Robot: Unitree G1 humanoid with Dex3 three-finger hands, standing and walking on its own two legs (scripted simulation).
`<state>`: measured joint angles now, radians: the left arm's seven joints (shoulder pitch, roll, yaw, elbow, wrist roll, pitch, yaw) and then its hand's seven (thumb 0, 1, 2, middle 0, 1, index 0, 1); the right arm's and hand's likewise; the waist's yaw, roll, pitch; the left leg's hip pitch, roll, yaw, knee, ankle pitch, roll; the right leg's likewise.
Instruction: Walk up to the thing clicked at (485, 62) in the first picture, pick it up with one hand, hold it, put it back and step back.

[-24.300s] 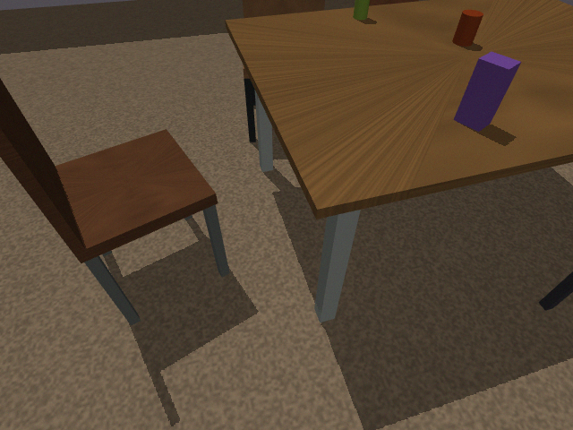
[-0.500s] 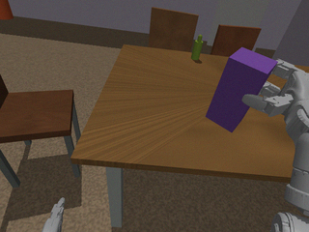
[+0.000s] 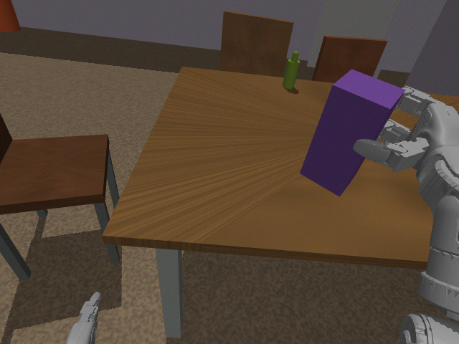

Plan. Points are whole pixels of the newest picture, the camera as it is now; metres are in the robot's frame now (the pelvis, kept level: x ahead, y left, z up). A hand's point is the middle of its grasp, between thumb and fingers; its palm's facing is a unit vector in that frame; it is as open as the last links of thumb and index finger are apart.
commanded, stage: hold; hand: right
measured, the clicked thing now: (345, 137) +0.35 -0.14 +0.27
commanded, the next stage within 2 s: crouch in 1.10 s
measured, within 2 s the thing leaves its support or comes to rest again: neither
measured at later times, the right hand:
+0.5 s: hand (384, 129) +0.33 -0.18 +0.30, palm faces +0.18 +0.98 +0.00, open 10.2 cm
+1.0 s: hand (388, 131) +0.33 -0.19 +0.30, palm faces +0.19 +0.98 -0.01, open 10.2 cm
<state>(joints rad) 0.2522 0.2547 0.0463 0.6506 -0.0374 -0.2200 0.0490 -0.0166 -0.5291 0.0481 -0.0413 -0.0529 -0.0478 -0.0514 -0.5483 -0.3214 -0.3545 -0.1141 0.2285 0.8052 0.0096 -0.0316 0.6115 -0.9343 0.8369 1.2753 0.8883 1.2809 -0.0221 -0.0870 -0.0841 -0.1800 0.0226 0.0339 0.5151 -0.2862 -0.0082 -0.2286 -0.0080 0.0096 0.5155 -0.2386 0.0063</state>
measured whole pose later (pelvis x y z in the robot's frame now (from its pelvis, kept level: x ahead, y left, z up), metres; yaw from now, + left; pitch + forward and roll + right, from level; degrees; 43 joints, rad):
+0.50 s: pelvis -0.01 +0.00 +0.00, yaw +0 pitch -3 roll +0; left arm 0.25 0.24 0.03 0.64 -0.03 -0.24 0.04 -0.02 -0.53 0.05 -0.04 -0.05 -0.05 -0.05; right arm -0.57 -0.32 -0.36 -0.07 0.23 0.80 0.00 -0.03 0.61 -0.92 0.83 1.31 0.88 1.32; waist -0.02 -0.09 -0.08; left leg -0.18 0.02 0.03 0.52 -0.27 0.00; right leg -0.23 -0.01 0.01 0.51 -0.22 0.01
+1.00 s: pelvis -0.01 +0.00 +0.00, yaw +0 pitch -3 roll +0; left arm 0.26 0.25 0.03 0.63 -0.04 -0.25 0.04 -0.02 -0.53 0.05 -0.04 -0.05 -0.04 -0.05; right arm -0.56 -0.34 -0.36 -0.06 0.22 0.80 0.01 -0.03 0.61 -0.92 0.83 1.32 0.88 1.32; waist -0.01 -0.09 -0.09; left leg -0.19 0.02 0.03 0.53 -0.27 0.00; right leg -0.24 -0.01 0.01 0.52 -0.22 0.01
